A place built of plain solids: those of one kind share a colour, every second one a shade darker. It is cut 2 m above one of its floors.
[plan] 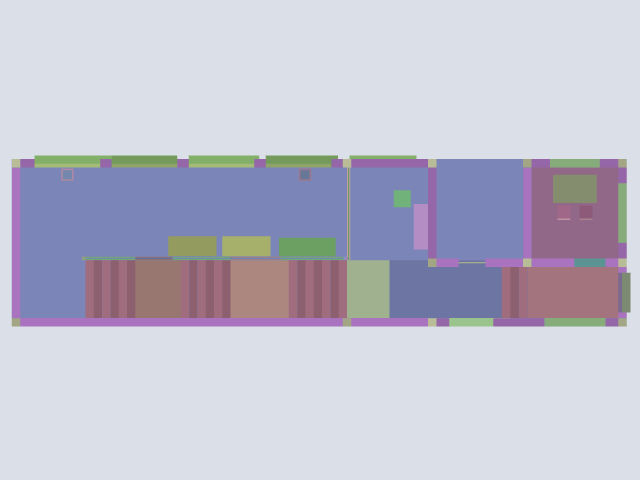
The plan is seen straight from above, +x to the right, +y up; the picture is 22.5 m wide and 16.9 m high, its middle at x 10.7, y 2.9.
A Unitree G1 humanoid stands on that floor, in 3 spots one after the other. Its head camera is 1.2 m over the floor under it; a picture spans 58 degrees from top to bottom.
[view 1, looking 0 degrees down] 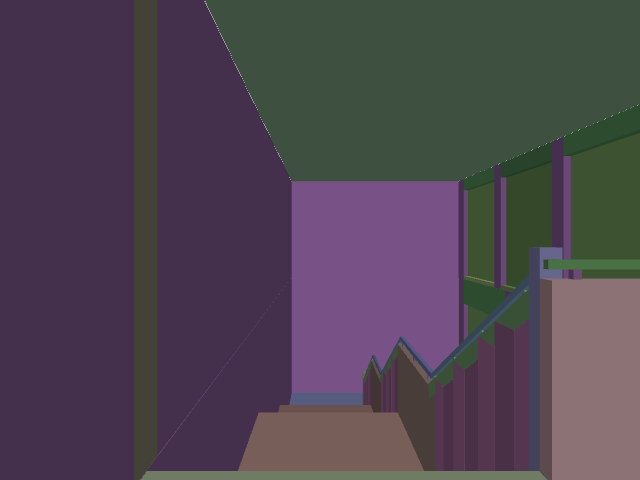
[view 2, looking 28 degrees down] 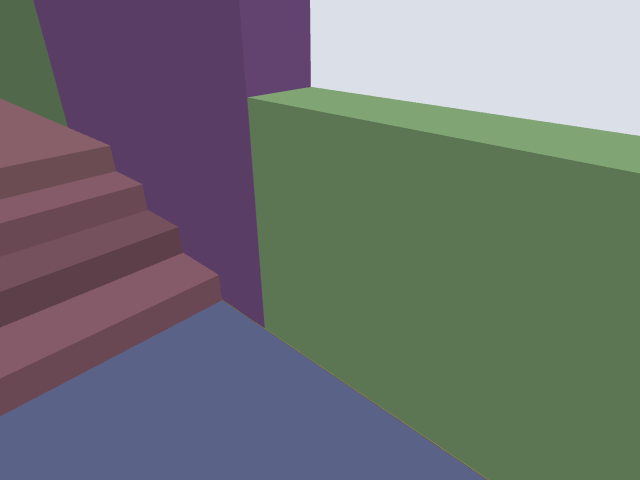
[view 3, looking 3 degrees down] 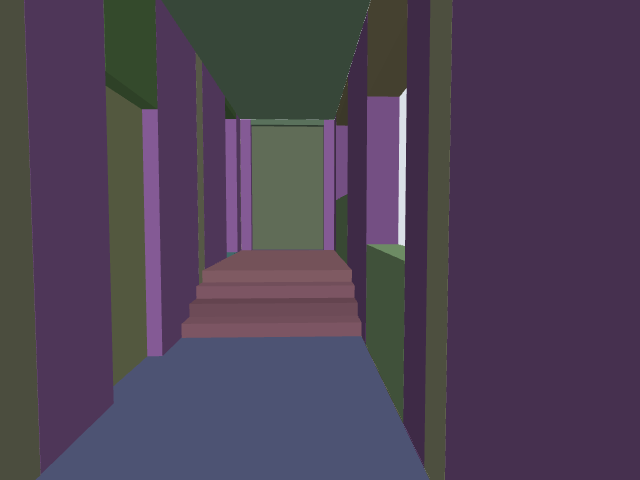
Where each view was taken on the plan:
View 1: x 13.90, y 1.05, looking -180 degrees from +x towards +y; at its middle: wall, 13.75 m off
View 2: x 15.64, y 1.05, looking -47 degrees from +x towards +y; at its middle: wall_sill_win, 1.40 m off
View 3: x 12.80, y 0.72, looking -2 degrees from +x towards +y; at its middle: corr_end_pane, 8.55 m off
